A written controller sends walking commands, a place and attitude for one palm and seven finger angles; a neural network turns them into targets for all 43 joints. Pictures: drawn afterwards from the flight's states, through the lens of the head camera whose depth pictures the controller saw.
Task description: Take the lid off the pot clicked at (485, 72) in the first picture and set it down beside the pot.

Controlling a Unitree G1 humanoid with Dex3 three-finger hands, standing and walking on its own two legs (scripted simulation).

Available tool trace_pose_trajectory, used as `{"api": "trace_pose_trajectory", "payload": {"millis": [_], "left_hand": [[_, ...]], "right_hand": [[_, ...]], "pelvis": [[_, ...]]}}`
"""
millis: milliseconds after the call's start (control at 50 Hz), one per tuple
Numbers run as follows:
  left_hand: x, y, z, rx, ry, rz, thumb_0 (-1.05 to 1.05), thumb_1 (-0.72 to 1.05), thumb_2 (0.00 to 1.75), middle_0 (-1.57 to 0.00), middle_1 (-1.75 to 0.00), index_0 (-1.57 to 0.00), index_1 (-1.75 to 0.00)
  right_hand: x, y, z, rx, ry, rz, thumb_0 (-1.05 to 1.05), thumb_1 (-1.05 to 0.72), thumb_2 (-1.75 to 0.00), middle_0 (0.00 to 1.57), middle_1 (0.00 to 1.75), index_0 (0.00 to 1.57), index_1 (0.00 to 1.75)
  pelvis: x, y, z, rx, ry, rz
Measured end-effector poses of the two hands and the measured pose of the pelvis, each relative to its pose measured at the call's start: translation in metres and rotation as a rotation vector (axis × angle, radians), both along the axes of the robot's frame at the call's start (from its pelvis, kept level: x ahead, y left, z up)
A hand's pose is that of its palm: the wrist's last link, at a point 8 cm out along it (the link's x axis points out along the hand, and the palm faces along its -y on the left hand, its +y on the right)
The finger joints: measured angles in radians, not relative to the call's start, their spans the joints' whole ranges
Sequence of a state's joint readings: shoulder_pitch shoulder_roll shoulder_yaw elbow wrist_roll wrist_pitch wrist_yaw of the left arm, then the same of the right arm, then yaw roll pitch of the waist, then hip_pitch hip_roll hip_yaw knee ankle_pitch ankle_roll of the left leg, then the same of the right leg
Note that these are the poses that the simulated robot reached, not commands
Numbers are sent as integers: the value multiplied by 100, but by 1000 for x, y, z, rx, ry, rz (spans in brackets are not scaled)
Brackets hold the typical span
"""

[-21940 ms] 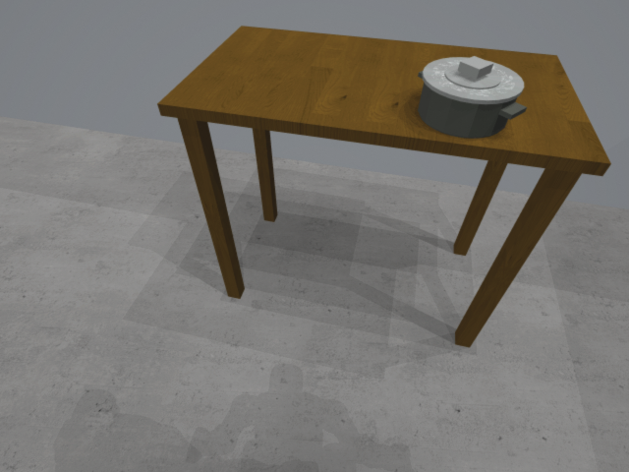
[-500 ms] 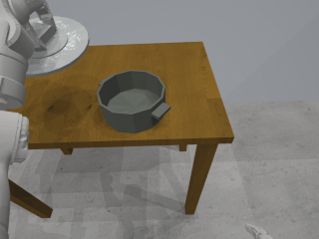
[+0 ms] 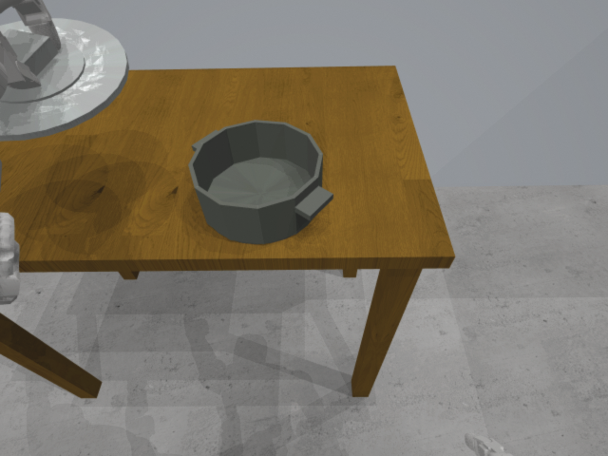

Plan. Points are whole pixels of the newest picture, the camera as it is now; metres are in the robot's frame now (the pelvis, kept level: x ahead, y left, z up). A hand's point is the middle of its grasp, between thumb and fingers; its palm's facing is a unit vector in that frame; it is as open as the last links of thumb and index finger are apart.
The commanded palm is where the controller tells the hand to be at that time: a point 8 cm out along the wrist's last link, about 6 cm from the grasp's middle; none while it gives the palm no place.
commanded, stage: move the lid sideways beside the pot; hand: left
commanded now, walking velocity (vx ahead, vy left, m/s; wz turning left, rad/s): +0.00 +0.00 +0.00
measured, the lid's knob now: (21, 53) +0.48 +0.31 +0.29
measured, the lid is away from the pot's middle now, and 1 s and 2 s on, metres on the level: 0.24 0.23 0.23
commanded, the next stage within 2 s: lower the lid onto the table in 0.14 s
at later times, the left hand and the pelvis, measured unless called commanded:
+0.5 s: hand (15, 58) +0.46 +0.30 +0.29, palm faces -0.14 -0.11 -0.98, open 8.4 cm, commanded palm +0.44 +0.30 +0.36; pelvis +0.01 +0.01 +0.00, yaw -1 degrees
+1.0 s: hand (42, 97) +0.45 +0.29 +0.25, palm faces -0.22 -0.10 -0.97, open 8.4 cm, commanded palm +0.44 +0.29 +0.32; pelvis +0.00 +0.00 +0.00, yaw +0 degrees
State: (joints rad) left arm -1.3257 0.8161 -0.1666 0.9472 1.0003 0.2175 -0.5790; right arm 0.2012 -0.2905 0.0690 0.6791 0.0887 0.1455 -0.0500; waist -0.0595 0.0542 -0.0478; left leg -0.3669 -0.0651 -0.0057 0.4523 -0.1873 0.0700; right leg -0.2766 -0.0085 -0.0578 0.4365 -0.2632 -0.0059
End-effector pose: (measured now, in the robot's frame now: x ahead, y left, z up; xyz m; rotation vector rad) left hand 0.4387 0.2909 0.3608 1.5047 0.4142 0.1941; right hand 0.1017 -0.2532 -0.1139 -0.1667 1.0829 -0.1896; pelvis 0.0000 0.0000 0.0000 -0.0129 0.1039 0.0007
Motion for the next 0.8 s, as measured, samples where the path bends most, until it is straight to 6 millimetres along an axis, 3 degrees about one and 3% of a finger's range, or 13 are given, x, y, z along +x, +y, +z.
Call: {"api": "trace_pose_trajectory", "payload": {"millis": [160, 280, 380, 660, 800], "left_hand": [[10, 12, -3, -6, 28, 38, -5, 7, 94, -70, -89, -63, -86], [15, 11, -3, -15, 12, 20, -4, 9, 95, -71, -90, -63, -86], [18, 15, -9, -44, 26, 62, -4, 9, 95, -72, -90, -63, -86], [10, -2, -27, -21, 43, 24, -4, 9, 95, -72, -90, -62, -86], [7, -4, -34, -32, 58, 18, -4, 9, 96, -72, -90, -62, -86]], "right_hand": [[-21, -6, -3, -7, 64, -51, 1, -90, -90, 20, 30, 20, 30], [-24, -9, -3, -11, 82, -61, 1, -90, -90, 20, 30, 20, 30], [-18, -8, -2, -3, 64, -61, 1, -90, -90, 20, 30, 20, 30], [16, 4, 2, 21, -34, 2, 1, -90, -90, 20, 30, 20, 30], [20, 5, 3, 22, -50, 11, 1, -90, -90, 20, 30, 20, 30]], "pelvis": [[5, 1, 0, -1, 11, -10], [8, 2, 0, -3, 18, -13], [10, 4, 0, -3, 21, -14], [8, 5, 0, -1, 5, 0], [5, 2, -1, 0, -1, 0]]}}
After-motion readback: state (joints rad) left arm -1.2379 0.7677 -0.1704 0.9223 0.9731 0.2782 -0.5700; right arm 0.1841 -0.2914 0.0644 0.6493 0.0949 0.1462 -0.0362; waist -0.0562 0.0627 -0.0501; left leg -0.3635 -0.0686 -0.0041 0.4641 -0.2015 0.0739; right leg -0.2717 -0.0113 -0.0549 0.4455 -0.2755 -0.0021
